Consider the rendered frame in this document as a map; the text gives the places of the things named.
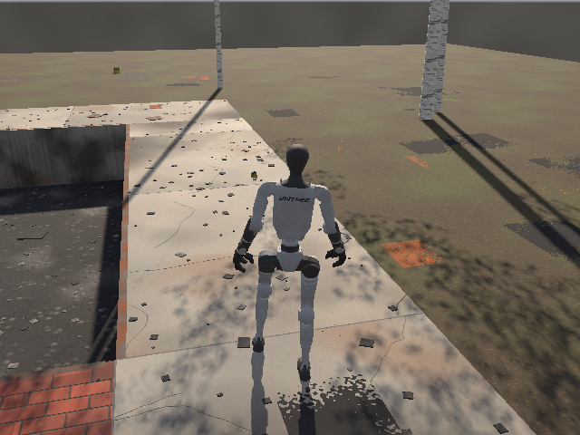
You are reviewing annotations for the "left robot shin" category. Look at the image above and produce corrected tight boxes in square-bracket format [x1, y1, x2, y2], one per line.
[256, 283, 268, 341]

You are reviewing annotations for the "robot right upper arm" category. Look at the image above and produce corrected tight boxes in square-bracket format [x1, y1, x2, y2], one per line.
[314, 184, 337, 235]

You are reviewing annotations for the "right robot forearm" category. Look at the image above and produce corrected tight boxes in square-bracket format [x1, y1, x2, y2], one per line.
[328, 221, 344, 254]

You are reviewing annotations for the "robot left upper arm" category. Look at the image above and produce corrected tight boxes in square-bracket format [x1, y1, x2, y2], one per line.
[249, 181, 276, 232]

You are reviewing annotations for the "robot right hand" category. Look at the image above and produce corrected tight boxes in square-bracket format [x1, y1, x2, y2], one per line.
[325, 249, 346, 267]

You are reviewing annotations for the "left robot forearm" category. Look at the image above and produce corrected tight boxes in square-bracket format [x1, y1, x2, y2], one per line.
[237, 218, 257, 255]

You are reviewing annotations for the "right robot foot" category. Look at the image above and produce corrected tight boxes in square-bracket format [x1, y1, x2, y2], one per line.
[297, 357, 311, 382]

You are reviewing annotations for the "robot left hand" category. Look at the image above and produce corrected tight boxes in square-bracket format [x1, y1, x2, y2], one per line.
[233, 250, 254, 273]

